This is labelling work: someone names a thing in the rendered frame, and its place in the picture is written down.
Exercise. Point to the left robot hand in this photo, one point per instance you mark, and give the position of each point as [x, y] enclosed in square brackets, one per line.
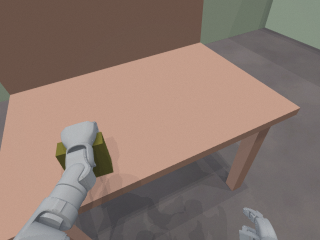
[85, 132]

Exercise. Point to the right robot hand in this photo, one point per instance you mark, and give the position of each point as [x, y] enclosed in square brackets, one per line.
[263, 227]

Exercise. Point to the table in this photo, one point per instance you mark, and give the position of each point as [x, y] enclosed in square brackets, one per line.
[160, 98]

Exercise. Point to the robot left upper arm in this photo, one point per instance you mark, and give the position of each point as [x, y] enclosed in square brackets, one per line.
[39, 231]

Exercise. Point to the sponge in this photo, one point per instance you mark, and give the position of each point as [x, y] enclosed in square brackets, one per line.
[101, 155]

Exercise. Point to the left robot forearm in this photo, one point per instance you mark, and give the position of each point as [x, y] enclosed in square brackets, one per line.
[60, 209]

